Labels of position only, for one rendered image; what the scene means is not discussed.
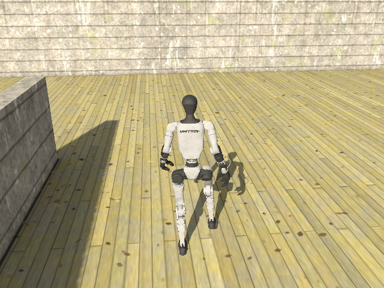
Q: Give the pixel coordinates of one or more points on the right robot hand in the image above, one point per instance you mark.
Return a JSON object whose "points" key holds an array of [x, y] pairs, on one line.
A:
{"points": [[226, 178]]}

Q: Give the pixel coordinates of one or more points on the robot right forearm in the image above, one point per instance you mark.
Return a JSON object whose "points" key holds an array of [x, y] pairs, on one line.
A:
{"points": [[220, 161]]}

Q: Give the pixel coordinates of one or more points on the humanoid robot head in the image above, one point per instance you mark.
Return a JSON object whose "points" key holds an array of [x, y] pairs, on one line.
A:
{"points": [[189, 103]]}

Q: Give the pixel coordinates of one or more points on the robot right upper arm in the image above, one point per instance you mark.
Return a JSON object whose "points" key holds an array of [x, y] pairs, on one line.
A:
{"points": [[209, 126]]}

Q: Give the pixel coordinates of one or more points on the right robot thigh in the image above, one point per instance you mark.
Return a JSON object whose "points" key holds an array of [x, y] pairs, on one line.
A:
{"points": [[206, 174]]}

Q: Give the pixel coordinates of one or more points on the left robot hand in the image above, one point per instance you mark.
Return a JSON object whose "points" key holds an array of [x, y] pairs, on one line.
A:
{"points": [[162, 165]]}

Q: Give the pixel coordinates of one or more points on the robot left upper arm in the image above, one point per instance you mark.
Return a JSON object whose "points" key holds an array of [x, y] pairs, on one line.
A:
{"points": [[169, 136]]}

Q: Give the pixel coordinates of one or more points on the robot left forearm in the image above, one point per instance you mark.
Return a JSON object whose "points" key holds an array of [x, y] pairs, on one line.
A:
{"points": [[164, 156]]}

